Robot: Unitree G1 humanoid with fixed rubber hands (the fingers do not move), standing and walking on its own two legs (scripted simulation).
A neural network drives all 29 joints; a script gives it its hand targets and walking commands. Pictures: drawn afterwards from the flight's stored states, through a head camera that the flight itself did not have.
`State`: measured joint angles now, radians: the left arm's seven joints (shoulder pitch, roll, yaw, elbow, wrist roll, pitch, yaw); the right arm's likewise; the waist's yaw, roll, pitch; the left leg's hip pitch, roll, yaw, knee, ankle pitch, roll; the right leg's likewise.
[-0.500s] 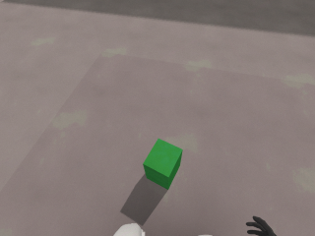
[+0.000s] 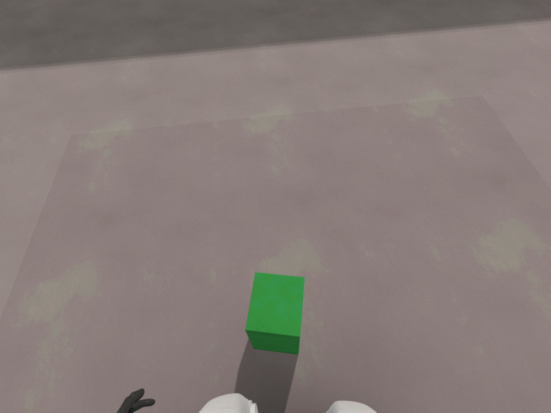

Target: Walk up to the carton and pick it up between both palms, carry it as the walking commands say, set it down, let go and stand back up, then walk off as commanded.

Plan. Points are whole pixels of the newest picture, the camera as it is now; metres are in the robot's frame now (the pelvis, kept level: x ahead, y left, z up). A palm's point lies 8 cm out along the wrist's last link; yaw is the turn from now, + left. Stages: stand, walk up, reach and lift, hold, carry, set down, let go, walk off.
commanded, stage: walk up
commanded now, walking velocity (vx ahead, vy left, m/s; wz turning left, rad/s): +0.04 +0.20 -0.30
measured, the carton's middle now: (277, 315) +0.42 +0.02 -0.64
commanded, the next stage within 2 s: none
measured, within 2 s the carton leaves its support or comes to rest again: neither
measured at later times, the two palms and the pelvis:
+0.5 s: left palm out of the picture +0.14 +0.36 -0.13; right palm out of the picture +0.03 -0.19 -0.07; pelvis +0.03 +0.10 +0.01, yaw -6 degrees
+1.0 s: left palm (133, 399) +0.15 +0.23 -0.11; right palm out of the picture +0.02 -0.22 -0.14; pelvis +0.03 +0.02 +0.01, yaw -8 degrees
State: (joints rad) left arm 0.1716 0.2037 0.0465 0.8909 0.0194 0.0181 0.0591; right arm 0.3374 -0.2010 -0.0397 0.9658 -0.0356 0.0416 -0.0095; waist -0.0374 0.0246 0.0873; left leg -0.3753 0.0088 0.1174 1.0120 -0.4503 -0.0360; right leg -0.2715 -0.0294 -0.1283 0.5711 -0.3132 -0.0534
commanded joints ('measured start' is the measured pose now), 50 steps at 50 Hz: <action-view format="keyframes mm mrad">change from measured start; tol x32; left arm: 1 65 138 38 -6 2 -8 -5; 50 29 125 -1 56 -15 -38 -32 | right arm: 1 1 -90 -27 -78 -2 -1 8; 50 -28 -72 21 16 35 -25 -10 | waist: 1 30 -149 -24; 29 -28 247 -118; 35 72 149 -185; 37 84 -315 -89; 50 13 -158 -105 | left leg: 1 -169 88 -93 12 75 -45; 10 281 51 53 -467 294 -42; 13 244 593 -587 -785 373 130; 32 151 394 -155 -718 339 151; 38 -116 92 -137 -158 -55 -14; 50 164 26 -89 -619 218 17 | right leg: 1 103 -307 264 -243 503 -117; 9 -95 -147 139 -164 107 -26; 13 -322 21 203 533 -360 100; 19 -276 10 222 729 -26 128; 35 179 -4 83 -201 64 68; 37 86 -356 536 -421 56 10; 50 192 -185 222 -228 518 -60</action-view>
